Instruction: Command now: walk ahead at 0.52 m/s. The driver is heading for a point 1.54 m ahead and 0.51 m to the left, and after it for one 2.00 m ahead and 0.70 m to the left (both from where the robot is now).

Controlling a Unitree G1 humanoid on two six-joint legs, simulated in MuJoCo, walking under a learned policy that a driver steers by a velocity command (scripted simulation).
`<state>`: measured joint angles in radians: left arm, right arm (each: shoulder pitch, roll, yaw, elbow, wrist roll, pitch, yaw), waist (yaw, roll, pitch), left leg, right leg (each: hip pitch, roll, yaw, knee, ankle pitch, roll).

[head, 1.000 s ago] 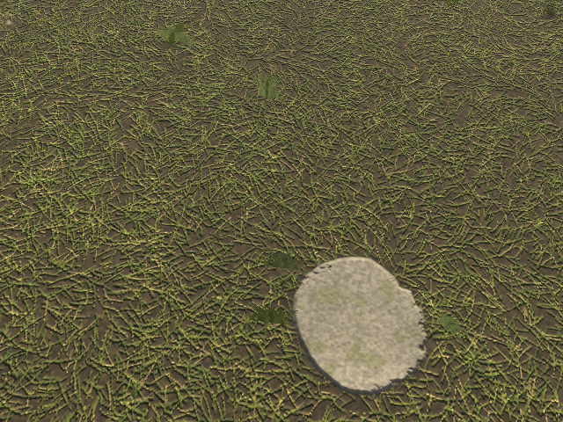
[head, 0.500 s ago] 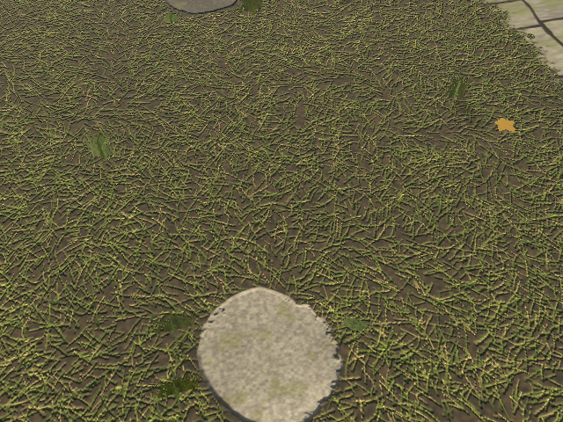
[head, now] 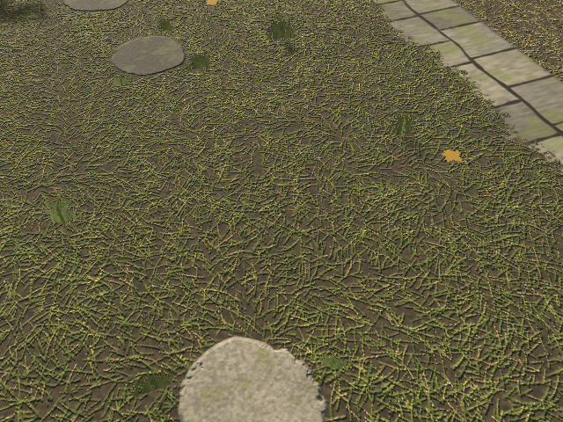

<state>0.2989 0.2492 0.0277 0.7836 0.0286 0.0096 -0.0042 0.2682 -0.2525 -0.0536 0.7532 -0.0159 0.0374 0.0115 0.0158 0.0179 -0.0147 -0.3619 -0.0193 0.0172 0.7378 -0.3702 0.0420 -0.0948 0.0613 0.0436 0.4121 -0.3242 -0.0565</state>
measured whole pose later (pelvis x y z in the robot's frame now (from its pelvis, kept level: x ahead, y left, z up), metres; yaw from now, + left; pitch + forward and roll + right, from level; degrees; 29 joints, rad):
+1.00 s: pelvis +0.71 +0.33 -0.01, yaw +30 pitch +1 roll -2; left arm 0.33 0.32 0.06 0.82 0.03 -0.07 -0.01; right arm 0.22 -0.30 -0.02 0.78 -0.06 -0.08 0.02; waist 0.03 0.02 0.03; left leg -0.39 -0.06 -0.05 1.32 -0.31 0.08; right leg -0.33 0.10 -0.02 0.52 -0.20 -0.07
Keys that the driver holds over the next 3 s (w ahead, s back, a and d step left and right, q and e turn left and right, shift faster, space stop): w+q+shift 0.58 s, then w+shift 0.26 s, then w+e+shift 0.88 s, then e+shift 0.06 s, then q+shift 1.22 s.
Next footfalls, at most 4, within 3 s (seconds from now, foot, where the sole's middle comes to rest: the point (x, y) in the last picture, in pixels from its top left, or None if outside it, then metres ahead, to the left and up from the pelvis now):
0.38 left None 0.34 0.21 -0.78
0.84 right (191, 317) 0.82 0.30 -0.78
1.26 left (70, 256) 1.03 0.69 -0.78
1.68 right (139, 158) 1.47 0.57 -0.78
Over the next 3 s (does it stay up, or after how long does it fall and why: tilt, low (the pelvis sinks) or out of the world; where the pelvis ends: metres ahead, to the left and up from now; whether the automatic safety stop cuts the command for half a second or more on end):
stays up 1.79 0.53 0.01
